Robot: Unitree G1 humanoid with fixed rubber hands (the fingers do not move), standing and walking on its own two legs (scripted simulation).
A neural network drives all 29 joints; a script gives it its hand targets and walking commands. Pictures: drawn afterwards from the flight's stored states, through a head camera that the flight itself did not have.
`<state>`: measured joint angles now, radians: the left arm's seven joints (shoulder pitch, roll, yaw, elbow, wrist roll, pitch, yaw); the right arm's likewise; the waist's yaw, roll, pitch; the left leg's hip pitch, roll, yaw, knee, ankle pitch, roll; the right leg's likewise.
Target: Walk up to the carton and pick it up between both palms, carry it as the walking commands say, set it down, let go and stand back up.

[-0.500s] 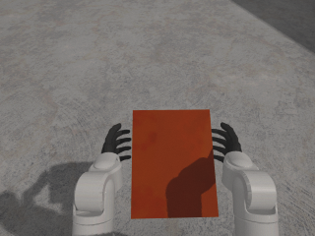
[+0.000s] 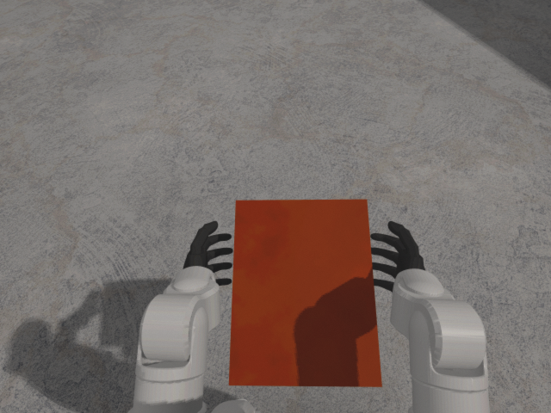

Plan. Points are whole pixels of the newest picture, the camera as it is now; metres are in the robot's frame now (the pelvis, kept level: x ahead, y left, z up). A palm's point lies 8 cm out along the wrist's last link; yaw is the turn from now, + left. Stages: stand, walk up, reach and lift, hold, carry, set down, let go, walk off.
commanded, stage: carry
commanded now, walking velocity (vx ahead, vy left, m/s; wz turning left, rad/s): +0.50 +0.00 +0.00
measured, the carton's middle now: (300, 288) +0.31 +0.01 -0.04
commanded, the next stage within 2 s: none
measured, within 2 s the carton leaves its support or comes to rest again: neither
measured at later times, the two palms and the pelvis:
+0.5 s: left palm (239, 102) +0.62 +0.13 +0.08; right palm (387, 109) +0.59 -0.13 +0.09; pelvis +0.33 +0.03 +0.00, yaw -6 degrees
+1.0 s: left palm (256, 13) +0.96 +0.13 +0.08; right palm (367, 9) +0.97 -0.13 +0.09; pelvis +0.69 +0.00 -0.01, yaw -1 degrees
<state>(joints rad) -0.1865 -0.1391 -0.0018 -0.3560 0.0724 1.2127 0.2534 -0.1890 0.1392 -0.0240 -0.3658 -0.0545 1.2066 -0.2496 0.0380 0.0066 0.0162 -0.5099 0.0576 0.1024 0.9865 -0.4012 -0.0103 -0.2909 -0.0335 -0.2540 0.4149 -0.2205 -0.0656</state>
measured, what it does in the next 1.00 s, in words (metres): walks ahead: left foot, then right foot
